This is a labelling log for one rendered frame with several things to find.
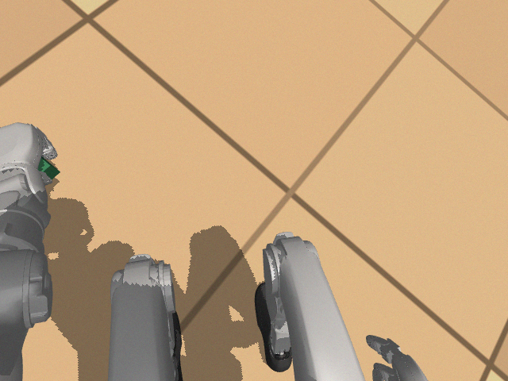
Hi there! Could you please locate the right robot hand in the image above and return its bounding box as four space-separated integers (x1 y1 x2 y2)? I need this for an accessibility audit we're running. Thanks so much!
366 335 428 381

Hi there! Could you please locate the small box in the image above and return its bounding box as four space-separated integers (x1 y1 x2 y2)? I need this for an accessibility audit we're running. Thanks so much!
38 157 60 179

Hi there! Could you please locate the right robot foot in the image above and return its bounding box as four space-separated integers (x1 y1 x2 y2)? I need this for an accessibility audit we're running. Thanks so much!
255 283 292 372

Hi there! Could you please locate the left robot arm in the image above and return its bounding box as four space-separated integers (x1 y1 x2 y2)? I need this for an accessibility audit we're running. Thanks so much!
0 163 52 381

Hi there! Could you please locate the left robot hand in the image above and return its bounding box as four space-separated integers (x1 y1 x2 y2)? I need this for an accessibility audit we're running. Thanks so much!
0 122 57 186

